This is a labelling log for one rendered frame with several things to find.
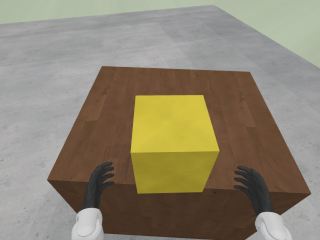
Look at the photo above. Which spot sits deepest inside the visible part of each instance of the pedestal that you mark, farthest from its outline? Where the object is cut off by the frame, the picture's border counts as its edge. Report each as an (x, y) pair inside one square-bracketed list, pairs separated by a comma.
[(246, 134)]

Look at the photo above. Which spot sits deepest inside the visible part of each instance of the robot left forearm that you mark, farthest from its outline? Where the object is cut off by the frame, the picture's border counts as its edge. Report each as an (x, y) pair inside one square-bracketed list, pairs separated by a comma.
[(88, 225)]

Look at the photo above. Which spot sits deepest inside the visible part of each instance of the carton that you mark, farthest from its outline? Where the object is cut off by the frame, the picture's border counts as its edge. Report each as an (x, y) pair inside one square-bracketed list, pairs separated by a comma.
[(173, 146)]

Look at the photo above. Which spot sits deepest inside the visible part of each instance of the robot right forearm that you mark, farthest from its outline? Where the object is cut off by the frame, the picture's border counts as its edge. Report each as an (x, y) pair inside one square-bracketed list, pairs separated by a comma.
[(270, 226)]

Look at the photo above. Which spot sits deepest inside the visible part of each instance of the robot right hand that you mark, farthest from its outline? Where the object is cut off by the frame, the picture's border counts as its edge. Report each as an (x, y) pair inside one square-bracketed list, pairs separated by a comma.
[(257, 190)]

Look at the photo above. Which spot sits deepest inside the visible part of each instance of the robot left hand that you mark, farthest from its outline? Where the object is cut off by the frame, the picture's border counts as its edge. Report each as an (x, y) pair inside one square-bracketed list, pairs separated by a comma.
[(95, 187)]

